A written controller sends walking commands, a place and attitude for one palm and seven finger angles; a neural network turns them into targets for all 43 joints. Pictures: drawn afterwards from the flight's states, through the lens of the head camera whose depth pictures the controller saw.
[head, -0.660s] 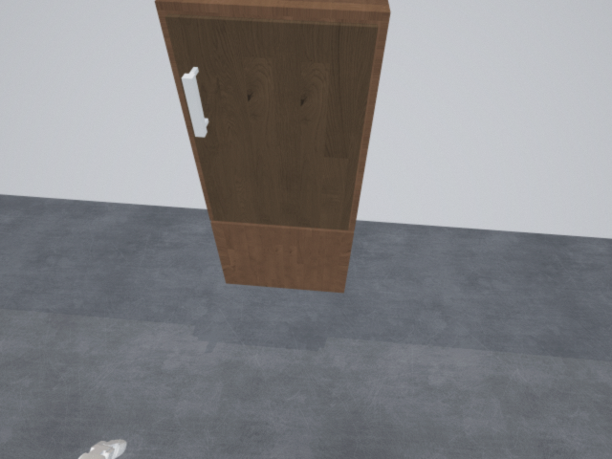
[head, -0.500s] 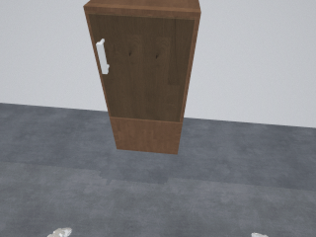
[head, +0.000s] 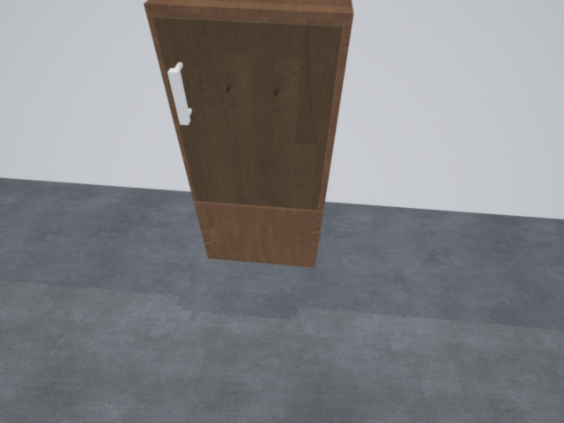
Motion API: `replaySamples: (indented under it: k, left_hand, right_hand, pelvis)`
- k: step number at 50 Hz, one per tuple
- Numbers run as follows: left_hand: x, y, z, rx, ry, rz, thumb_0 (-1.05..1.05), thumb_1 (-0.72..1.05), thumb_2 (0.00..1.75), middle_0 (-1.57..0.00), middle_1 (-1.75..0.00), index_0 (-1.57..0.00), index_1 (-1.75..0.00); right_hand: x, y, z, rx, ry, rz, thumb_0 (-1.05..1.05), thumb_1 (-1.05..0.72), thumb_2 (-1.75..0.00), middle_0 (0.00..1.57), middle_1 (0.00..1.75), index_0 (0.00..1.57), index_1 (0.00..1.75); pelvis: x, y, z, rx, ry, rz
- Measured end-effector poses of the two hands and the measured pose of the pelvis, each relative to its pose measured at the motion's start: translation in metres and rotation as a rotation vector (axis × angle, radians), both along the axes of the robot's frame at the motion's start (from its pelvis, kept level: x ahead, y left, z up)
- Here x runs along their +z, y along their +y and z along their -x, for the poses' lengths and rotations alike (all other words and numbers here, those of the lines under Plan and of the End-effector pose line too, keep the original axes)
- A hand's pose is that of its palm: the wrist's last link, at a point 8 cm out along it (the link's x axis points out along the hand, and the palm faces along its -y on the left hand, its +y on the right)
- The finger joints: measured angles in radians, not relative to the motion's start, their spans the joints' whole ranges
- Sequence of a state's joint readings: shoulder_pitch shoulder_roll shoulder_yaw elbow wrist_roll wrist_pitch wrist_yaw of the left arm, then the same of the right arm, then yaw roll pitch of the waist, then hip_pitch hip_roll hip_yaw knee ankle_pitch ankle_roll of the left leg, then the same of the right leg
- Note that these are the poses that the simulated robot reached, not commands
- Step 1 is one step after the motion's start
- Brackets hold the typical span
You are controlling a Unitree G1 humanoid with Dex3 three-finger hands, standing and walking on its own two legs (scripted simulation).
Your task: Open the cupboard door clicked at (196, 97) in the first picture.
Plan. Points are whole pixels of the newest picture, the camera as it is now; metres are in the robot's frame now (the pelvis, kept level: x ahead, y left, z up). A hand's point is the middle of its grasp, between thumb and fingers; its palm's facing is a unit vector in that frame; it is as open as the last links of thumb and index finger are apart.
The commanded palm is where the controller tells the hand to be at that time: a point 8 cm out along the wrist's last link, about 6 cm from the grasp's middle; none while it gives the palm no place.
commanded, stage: stand and wait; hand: left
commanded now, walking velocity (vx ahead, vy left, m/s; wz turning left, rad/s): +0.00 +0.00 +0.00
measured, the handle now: (182, 94) +0.85 +0.31 +0.04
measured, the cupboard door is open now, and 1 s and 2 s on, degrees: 0 0 0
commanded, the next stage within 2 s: look at it before walking up in 0.16 s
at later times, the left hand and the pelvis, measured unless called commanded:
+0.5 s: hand out of the picture +0.08 +0.24 -0.15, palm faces -0.04 -0.94 -0.33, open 7.3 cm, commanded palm none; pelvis +0.00 +0.00 +0.00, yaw +0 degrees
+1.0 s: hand out of the picture +0.09 +0.24 -0.15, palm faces -0.03 -0.94 -0.33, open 7.3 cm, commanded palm none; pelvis +0.02 +0.00 +0.00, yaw +0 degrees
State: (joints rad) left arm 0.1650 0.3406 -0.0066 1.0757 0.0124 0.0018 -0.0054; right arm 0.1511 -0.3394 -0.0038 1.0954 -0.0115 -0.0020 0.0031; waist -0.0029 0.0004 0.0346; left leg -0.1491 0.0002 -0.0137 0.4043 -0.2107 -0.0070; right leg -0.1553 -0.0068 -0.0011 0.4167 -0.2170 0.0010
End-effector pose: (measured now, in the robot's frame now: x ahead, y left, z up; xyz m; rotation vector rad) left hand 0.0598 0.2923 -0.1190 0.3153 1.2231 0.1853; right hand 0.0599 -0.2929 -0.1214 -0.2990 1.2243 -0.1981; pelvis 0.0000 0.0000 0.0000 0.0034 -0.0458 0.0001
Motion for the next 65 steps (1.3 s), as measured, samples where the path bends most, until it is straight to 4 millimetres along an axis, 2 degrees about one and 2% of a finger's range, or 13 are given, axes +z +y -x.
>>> replaySamples:
  k: [14,49,53,57,62,65]
  left_hand:
    - [0.001,-0.005,-0.006,-0.014,-0.01,0.007,0.0,0.91,0.9,-0.2,-0.3,-0.21,-0.3]
    - [0.002,-0.006,-0.024,-0.008,-0.016,0.0,0.0,0.91,0.9,-0.2,-0.3,-0.21,-0.3]
    - [-0.007,-0.013,-0.015,0.019,0.003,0.035,0.0,0.91,0.9,-0.2,-0.3,-0.2,-0.3]
    - [-0.019,-0.017,0.005,0.077,0.042,0.091,0.0,0.91,0.9,-0.2,-0.3,-0.2,-0.3]
    - [-0.04,-0.005,0.034,0.135,0.165,0.148,0.0,0.91,0.9,-0.2,-0.3,-0.21,-0.3]
    - [-0.044,0.004,0.035,0.136,0.251,0.162,0.0,0.91,0.9,-0.2,-0.3,-0.2,-0.3]
  right_hand:
    - [-0.001,0.001,0.006,-0.008,0.008,-0.01,0.01,-0.9,-0.9,0.2,0.3,0.21,0.3]
    - [0.002,0.0,-0.025,0.007,-0.019,-0.002,0.0,-0.9,-0.9,0.2,0.3,0.2,0.3]
    - [-0.006,0.012,-0.018,0.009,0.02,-0.023,0.0,-0.9,-0.9,0.2,0.3,0.2,0.3]
    - [-0.01,0.036,-0.011,0.009,0.083,-0.045,0.0,-0.9,-0.9,0.2,0.3,0.2,0.3]
    - [-0.015,0.075,-0.015,-0.009,0.1,-0.06,0.01,-0.9,-0.9,0.2,0.3,0.2,0.3]
    - [-0.018,0.098,-0.01,-0.06,0.098,-0.07,0.0,-0.9,-0.9,0.2,0.3,0.2,0.3]
  pelvis:
    - [0.001,-0.001,0.002,-0.004,0.007,0.0]
    - [0.002,-0.003,-0.015,-0.007,0.014,0.001]
    - [-0.001,0.001,-0.024,-0.001,0.019,0.013]
    - [-0.002,0.015,-0.039,0.014,0.026,0.019]
    - [-0.011,0.043,-0.062,0.025,0.017,0.018]
    - [-0.013,0.059,-0.078,-0.006,0.015,0.01]
